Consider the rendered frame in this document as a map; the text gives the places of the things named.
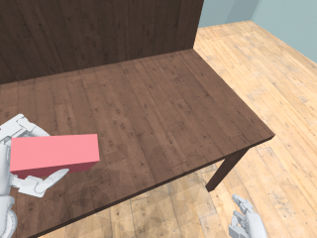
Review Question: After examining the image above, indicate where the right robot hand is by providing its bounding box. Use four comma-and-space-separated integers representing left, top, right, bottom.
228, 193, 267, 238

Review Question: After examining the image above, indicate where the robot left forearm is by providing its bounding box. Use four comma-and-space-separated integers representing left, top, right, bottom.
0, 195, 18, 238

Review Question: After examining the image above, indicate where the table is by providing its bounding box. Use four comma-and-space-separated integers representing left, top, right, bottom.
0, 0, 275, 238

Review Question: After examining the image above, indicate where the left robot hand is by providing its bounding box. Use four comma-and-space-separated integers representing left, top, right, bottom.
0, 113, 69, 198

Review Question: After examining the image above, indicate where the sponge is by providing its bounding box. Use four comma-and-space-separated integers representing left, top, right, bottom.
10, 134, 100, 179

